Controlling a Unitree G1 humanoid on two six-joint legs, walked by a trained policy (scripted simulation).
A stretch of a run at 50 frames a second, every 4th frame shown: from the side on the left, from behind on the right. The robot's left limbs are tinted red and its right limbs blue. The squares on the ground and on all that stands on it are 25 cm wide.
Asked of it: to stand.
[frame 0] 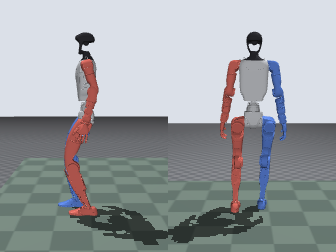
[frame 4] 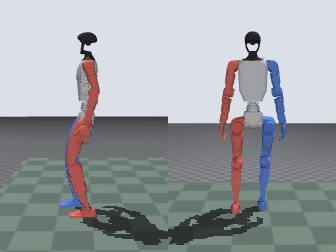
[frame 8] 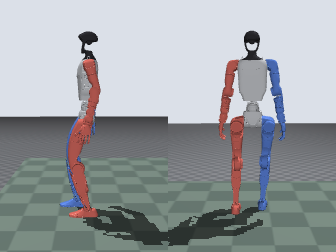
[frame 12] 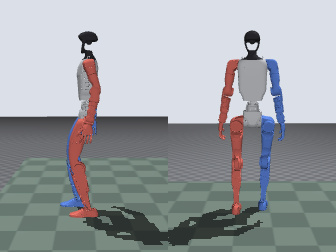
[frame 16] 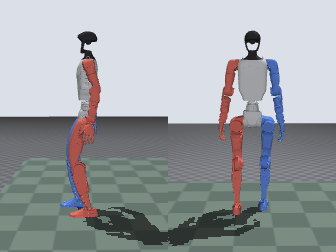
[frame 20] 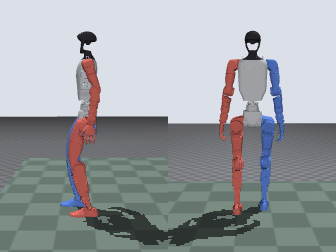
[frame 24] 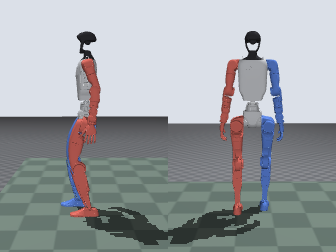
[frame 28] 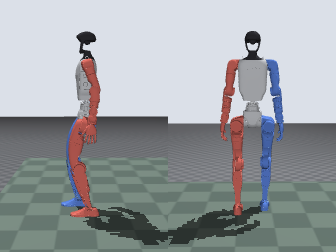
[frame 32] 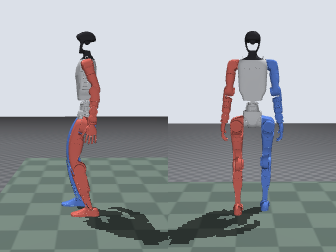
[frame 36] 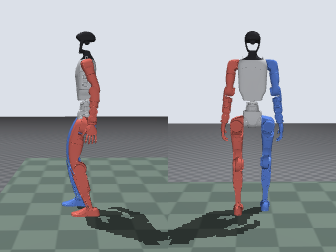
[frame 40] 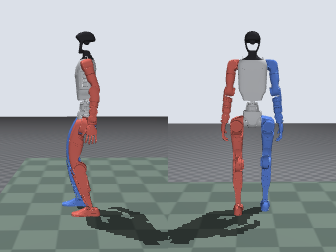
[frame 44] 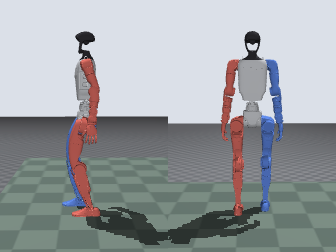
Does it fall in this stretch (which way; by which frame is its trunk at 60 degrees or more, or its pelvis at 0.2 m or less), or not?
no
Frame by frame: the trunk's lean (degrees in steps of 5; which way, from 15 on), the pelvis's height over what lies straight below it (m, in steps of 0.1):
0: 0, 0.8
4: 0, 0.8
8: 0, 0.8
12: 0, 0.8
16: 0, 0.8
20: 0, 0.8
24: 0, 0.8
28: 0, 0.8
32: 0, 0.8
36: 0, 0.8
40: 0, 0.8
44: 0, 0.8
